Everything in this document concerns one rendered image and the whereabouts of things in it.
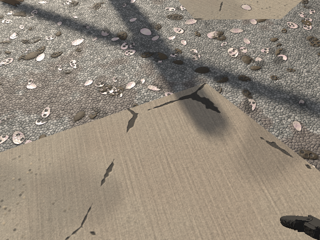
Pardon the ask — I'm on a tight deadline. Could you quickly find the right robot hand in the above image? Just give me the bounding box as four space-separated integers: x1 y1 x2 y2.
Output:
280 215 320 240

